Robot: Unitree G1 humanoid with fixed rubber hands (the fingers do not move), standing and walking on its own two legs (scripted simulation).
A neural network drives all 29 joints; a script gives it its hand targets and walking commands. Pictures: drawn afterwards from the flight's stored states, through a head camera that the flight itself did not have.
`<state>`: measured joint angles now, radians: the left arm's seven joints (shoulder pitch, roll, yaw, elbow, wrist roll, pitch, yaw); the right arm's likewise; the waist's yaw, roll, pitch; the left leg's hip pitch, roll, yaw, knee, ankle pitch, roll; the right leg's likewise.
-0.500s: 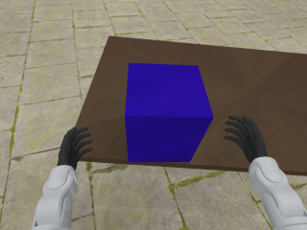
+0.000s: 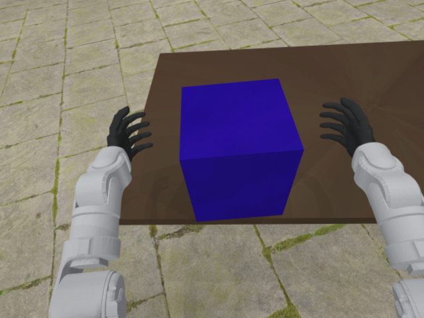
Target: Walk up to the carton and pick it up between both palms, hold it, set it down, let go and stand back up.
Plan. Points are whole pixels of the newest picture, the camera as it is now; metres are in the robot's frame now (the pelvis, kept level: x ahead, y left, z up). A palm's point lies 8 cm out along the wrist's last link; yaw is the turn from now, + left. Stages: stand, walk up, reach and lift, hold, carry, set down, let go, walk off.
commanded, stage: reach and lift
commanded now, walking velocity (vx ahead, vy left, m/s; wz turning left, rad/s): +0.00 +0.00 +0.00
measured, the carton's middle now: (235, 154) +0.45 +0.01 +0.01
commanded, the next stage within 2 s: none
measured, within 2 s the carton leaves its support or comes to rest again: neither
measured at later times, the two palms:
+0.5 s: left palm (101, 96) +0.42 +0.24 +0.20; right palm (326, 116) +0.46 -0.16 +0.12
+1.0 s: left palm (124, 165) +0.38 +0.24 +0.05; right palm (311, 138) +0.44 -0.14 +0.07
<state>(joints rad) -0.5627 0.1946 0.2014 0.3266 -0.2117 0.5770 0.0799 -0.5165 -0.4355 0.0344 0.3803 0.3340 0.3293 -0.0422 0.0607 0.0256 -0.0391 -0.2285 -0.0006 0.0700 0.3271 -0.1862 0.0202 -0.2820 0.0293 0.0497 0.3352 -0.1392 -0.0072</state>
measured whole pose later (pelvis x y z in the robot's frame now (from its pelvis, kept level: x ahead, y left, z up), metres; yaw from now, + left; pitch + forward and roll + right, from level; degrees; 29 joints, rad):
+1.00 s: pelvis -0.01 -0.02 -0.01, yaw +4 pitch +14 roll -1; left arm -0.81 0.23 0.12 1.07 -0.12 -0.03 0.14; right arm -0.90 -0.23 -0.04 1.19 0.26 -0.04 -0.03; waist 0.06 -0.02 -0.16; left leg -0.52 0.03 -0.02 0.47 -0.21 -0.02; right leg -0.51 0.05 -0.04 0.39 -0.14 -0.04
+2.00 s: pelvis -0.01 -0.01 -0.01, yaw +3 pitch +18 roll -1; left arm -0.95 0.05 0.42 1.27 0.16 -0.27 0.14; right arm -0.91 -0.07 -0.42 1.17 -0.18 -0.19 -0.05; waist 0.04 0.00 -0.15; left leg -0.59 0.01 0.01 0.49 -0.21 0.00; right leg -0.59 0.04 -0.02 0.43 -0.14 -0.03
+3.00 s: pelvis +0.01 +0.00 +0.00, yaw +3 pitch +10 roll -1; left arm -0.72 -0.11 0.55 0.87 0.37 -0.14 0.05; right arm -0.71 0.08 -0.60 0.94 -0.43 -0.24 0.02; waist 0.03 -0.02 -0.04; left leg -0.32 0.01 0.01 0.34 -0.18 0.01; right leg -0.33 0.03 -0.01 0.28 -0.12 -0.02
